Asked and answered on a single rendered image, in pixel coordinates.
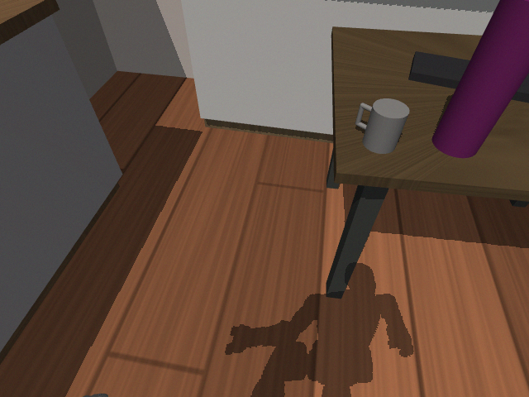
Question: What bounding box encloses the table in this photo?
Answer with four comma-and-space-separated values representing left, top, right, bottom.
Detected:
326, 26, 529, 299

